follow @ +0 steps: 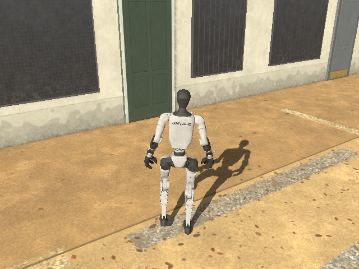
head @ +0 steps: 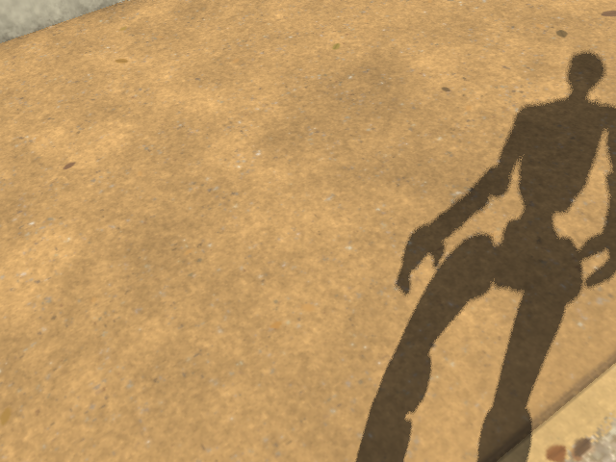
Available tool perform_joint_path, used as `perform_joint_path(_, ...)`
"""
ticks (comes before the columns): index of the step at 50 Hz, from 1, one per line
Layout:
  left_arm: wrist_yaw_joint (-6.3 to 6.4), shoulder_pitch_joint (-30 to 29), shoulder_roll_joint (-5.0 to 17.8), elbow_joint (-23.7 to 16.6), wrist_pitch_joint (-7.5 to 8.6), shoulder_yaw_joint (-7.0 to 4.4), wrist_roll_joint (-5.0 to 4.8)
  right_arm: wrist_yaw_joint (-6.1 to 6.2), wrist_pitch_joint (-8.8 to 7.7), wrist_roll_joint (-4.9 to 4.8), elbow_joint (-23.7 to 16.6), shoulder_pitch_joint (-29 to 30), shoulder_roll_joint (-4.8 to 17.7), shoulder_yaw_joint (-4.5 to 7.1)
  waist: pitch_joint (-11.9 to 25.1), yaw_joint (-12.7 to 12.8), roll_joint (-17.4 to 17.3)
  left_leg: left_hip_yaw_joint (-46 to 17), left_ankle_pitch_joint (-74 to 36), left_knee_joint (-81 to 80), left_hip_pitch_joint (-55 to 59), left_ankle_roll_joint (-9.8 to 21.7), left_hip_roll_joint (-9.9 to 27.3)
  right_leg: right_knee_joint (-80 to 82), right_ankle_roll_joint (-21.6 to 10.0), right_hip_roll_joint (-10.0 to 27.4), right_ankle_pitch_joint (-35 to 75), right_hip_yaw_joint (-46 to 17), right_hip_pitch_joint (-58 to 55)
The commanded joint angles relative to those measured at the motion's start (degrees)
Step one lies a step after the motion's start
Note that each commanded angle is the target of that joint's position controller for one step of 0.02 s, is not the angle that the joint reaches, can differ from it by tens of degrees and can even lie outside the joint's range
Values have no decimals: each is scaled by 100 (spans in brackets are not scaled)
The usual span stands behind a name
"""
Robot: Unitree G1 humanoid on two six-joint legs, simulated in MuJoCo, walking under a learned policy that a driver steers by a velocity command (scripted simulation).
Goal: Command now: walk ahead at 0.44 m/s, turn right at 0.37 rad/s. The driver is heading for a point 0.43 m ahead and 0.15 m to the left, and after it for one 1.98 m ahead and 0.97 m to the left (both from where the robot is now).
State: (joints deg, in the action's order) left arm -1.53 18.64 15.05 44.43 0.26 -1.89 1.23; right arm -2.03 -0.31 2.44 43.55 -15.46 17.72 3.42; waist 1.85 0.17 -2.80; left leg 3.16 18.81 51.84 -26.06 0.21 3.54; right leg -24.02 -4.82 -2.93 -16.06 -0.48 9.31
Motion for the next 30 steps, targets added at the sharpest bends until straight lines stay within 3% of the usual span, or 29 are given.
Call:
perform_joint_path(1, 112, 66, 819, -209, 254, -179, -71, -95, -157, 70, -299, 253, 580, 119, -585, 28, 847, -184, -798, 305, -1598, -109, 151, 1756, -680, 1264, 171, -1680, -925)
perform_joint_path(4, 85, 491, 837, 42, 358, -197, -119, -93, -91, 10, -365, 557, 358, 64, -476, 99, 690, -79, -1062, 223, -1720, -163, 115, 1534, -698, 1215, 1860, -1245, -1190)
perform_joint_path(8, 111, 755, 733, 251, 386, -156, -51, -109, -73, -52, -516, 1227, 204, -23, -686, 316, 775, 64, -1395, -419, -1817, -82, 57, 1561, -613, 1193, 2532, -725, -1320)
perform_joint_path(12, 190, 896, 719, 499, 434, -121, 17, -155, -103, -86, -671, 1673, 89, -108, -962, 384, 740, 172, -1554, -1397, -1355, 259, -146, 1673, -494, 1402, 3131, -319, -1396)
perform_joint_path(13, 218, 834, 738, 542, 444, -115, 24, -149, -111, -84, -664, 1624, 88, -113, -966, 319, 716, 223, -1502, -1602, -1105, 387, -246, 1603, -434, 1444, 3586, -183, -1439)
perform_joint_path(15, 274, 652, 844, 582, 472, -115, 46, -88, -126, -89, -518, 1173, 166, -77, -656, 66, 789, 428, -1216, -1766, -259, 651, -605, 937, -282, 1452, 5618, 98, -1576)
perform_joint_path(17, 315, 525, 1007, 601, 412, -156, 120, -3, -183, -87, -63, -211, 390, 41, 145, -525, 835, 469, -854, -1979, 1080, 880, -977, -951, -149, 1380, 6713, 320, -1645)
perform_joint_path(18, 324, 446, 1054, 551, 408, -152, 85, 57, -224, -13, 175, -1029, 571, 124, 574, -927, 638, 27, -876, -2256, 2386, 1079, -694, -2345, -70, 1234, 5683, 501, -783)
perform_joint_path(19, 260, 697, 624, 280, 464, -39, -74, 141, -200, 66, 198, -1543, 1305, 340, 1213, -863, -492, -2520, -158, -2444, 3975, 1830, 880, -4700, 192, 491, 2963, 736, 1122)
perform_joint_path(20, 192, 661, 668, 198, 512, -77, -5, 88, -160, -143, 210, -1178, 1285, 344, 1529, -525, -957, -4997, -531, -3427, 4390, 2366, 1611, -5960, 251, -387, -1038, -46, 2481)
perform_joint_path(21, 164, 188, 776, 67, 552, -71, 68, 67, -151, -258, 157, -686, 1156, 342, 775, -420, -343, -4264, -263, -3513, 3785, 2231, 1436, -6013, 170, 104, -636, -550, 2938)
perform_joint_path(23, 122, -198, 726, -34, 618, -35, 52, 82, -151, -211, 123, -261, 601, 204, -206, -160, 446, -3053, -941, -3808, 2258, 1883, 1035, -5122, 178, 586, -127, -414, 2712)
perform_joint_path(24, 121, -228, 678, -92, 533, -25, 122, 104, -176, -213, 174, -187, 473, 155, -400, 10, 452, -2681, -1395, -3887, 1737, 1755, 774, -4781, 267, 691, -156, -402, 2462)
perform_joint_path(26, 91, -76, 518, -94, 330, 25, 197, 109, -264, -222, 203, -206, 489, 145, -312, 160, 272, -2233, -1943, -4000, 1313, 1722, 513, -4320, 447, 754, -179, -278, 2142)
perform_joint_path(30, 61, -907, 408, -452, 234, 82, 176, 123, -314, -252, 266, -456, 671, 205, -526, 8, 103, -1883, -1905, -4229, 1015, 1607, 188, -2994, 748, 825, 643, -15, 2428)
